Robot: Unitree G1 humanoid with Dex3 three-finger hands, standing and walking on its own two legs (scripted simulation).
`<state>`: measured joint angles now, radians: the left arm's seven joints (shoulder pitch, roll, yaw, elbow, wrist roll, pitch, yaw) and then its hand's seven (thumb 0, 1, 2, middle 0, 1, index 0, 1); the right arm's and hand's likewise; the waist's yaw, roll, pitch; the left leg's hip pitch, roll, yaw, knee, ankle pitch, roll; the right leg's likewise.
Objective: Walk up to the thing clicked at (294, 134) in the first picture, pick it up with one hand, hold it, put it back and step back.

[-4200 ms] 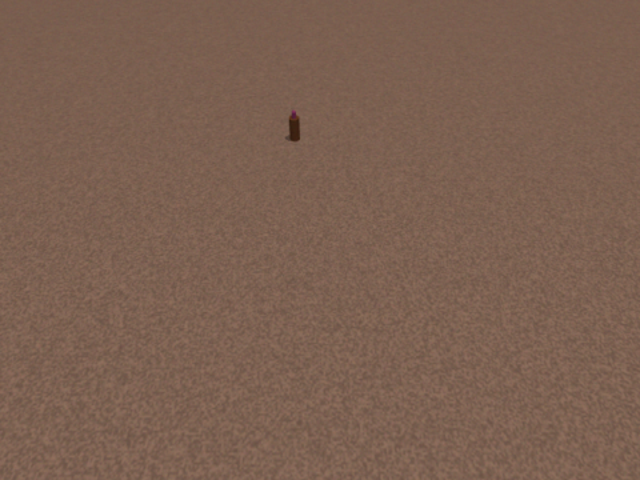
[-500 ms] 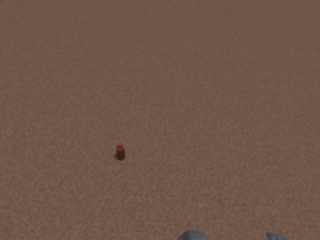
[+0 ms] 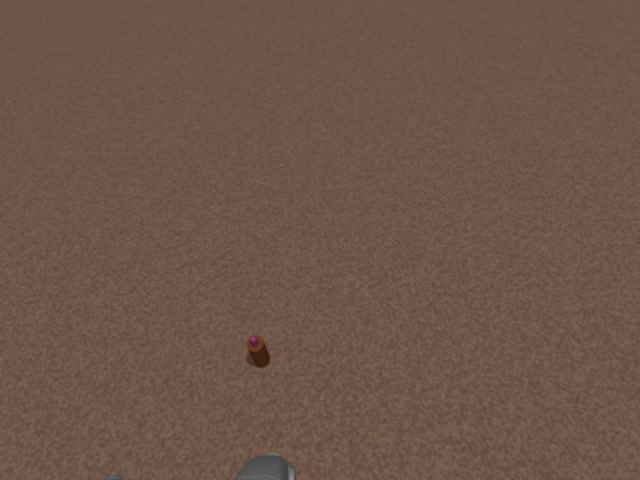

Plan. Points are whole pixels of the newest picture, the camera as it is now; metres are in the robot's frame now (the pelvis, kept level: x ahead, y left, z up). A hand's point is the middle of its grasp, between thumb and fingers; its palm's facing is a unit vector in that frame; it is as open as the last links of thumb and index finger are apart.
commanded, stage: walk up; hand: left
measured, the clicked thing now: (257, 349) +0.58 +0.26 -0.68
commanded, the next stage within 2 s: stand in 1.60 s
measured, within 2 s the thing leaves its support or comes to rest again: neither
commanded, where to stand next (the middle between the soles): +0.22 +0.05 m, yaw +1 degrees
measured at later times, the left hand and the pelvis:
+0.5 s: hand (132, 448) +0.19 +0.32 -0.17, palm faces -0.06 -0.92 -0.39, open 7.4 cm; pelvis +0.12 +0.04 -0.02, yaw -2 degrees
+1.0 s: hand (155, 412) +0.24 +0.28 -0.14, palm faces -0.05 -0.94 -0.33, open 7.4 cm; pelvis +0.13 +0.04 +0.01, yaw -1 degrees
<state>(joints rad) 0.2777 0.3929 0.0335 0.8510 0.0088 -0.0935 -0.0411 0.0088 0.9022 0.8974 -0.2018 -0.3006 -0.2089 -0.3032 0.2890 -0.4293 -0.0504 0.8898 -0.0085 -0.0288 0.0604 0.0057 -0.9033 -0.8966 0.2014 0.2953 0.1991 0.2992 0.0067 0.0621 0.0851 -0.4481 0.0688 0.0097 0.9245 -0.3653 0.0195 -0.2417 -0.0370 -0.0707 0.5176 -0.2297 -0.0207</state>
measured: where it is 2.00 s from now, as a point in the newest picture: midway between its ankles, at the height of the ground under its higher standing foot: outside the picture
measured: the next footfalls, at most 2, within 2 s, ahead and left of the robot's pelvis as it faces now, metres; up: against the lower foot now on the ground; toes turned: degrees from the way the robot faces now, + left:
left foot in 0.16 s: +0.18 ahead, +0.16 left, +0.00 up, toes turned +4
right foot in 0.50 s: +0.20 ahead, -0.09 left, +0.00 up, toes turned -2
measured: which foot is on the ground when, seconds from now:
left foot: up 0.00-0.14, down 0.16-1.00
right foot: down 0.00-0.18, up 0.20-0.48, down 0.50-1.00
